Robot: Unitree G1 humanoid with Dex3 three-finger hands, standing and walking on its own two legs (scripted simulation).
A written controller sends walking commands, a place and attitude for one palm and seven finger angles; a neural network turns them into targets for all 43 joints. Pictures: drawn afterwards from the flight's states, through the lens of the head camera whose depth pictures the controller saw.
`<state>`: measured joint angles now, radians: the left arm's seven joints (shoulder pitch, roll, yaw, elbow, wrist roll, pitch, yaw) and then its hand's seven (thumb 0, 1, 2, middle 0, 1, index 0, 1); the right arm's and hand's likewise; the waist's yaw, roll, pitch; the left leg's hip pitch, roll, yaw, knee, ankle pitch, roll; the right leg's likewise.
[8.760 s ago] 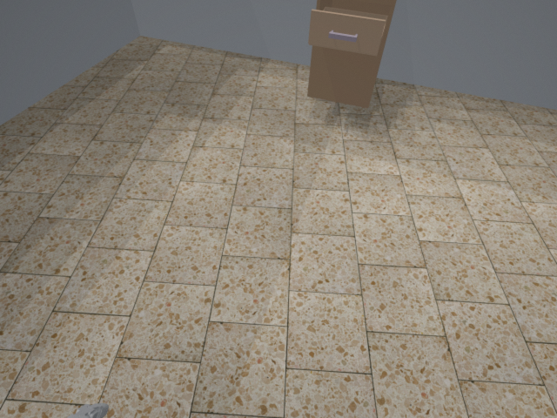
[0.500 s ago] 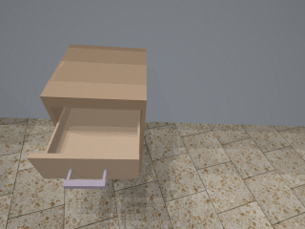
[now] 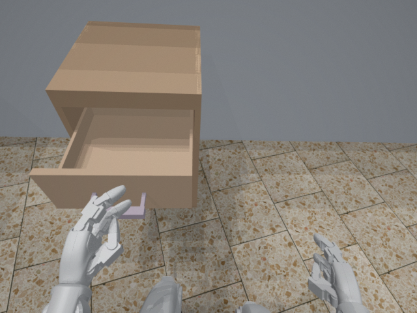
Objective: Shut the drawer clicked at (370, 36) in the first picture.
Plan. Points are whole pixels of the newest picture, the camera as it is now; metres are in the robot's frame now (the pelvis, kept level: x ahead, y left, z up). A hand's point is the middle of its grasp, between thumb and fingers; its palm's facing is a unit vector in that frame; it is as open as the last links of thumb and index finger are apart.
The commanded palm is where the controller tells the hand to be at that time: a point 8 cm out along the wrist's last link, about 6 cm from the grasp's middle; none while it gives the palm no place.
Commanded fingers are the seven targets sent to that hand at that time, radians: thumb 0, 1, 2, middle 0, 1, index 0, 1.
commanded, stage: raise the hand and make a fist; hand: left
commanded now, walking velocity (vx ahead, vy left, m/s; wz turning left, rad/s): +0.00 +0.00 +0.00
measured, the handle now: (117, 204) +0.39 +0.26 -0.13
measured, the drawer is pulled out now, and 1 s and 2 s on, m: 0.25 0.25 0.25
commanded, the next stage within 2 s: bring the fist close to the handle in 1.58 s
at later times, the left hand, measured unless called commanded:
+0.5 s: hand (111, 259) +0.22 +0.20 -0.01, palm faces +0.06 -1.00 -0.04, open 3.9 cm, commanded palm +0.17 +0.25 -0.01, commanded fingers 0.00 0.90 0.90 -1.04 -1.21 -1.04 -1.21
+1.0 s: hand (111, 271) +0.20 +0.19 -0.03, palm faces +0.05 -1.00 -0.02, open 3.2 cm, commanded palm +0.18 +0.24 -0.02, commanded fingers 0.00 0.90 0.90 -1.40 -1.60 -1.40 -1.60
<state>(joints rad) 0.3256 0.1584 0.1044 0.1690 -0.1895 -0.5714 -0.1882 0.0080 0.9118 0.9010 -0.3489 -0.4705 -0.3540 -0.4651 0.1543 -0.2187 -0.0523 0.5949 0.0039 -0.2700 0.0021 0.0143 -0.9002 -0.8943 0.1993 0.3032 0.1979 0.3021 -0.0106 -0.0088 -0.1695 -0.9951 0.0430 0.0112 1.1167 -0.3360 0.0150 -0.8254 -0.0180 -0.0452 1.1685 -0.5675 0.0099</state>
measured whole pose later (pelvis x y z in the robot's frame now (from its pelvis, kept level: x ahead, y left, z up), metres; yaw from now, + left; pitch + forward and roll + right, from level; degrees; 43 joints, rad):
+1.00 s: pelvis +0.01 +0.00 -0.06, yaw -1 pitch +21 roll -6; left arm 0.52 0.21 0.13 -0.12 -0.24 -0.45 -0.21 0.02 0.90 0.90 -1.33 -1.53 -1.33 -1.52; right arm 0.11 -0.17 -0.02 0.51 0.01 -0.14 -0.04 0.02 -0.90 -0.89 0.20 0.30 0.20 0.30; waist 0.03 0.03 -0.21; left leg -1.36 0.06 -0.07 1.45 -0.46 0.01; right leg -1.12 0.01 -0.11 1.44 -0.68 0.00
